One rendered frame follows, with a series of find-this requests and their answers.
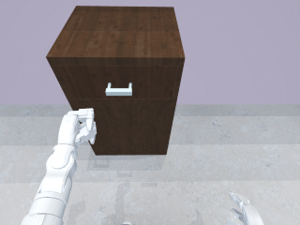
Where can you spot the left robot forearm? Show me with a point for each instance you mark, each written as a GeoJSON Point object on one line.
{"type": "Point", "coordinates": [52, 196]}

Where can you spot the handle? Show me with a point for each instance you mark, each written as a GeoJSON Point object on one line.
{"type": "Point", "coordinates": [119, 91]}

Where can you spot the left robot hand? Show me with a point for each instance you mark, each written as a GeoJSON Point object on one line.
{"type": "Point", "coordinates": [72, 132]}

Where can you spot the right robot hand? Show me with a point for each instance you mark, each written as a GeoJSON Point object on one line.
{"type": "Point", "coordinates": [249, 215]}

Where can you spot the cabinet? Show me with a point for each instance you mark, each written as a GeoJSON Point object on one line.
{"type": "Point", "coordinates": [123, 36]}

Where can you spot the drawer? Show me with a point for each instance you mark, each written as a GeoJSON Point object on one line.
{"type": "Point", "coordinates": [91, 81]}

